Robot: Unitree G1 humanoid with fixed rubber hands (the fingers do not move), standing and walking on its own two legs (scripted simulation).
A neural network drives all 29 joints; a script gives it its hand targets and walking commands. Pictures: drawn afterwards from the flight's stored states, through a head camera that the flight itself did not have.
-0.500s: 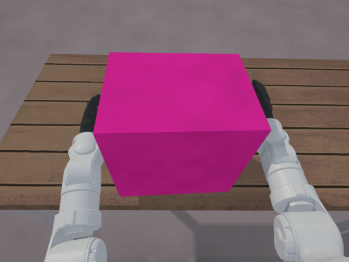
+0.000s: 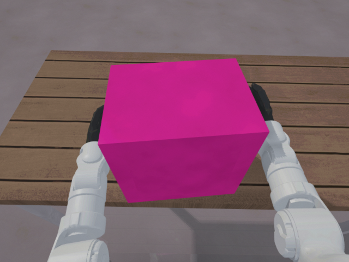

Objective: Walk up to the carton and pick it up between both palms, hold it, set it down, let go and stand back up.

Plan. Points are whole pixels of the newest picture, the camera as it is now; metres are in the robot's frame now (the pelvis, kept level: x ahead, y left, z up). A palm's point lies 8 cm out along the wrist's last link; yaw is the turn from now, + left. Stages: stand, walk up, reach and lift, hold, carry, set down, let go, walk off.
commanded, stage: set down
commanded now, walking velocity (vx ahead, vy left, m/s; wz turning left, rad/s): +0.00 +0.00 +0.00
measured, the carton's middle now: (178, 135) +0.41 +0.05 +0.03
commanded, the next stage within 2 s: none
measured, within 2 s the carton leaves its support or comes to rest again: rests again in 0.50 s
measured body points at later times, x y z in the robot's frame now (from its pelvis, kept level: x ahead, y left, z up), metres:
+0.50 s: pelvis +0.00 +0.02 +0.00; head +0.07 +0.02 +0.44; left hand +0.37 +0.27 +0.04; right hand +0.47 -0.11 +0.08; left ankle -0.01 +0.15 -0.75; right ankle -0.05 -0.07 -0.75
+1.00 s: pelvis -0.03 +0.01 -0.01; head +0.04 +0.01 +0.44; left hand +0.35 +0.30 +0.07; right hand +0.47 -0.15 +0.13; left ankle -0.01 +0.15 -0.75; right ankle -0.05 -0.07 -0.75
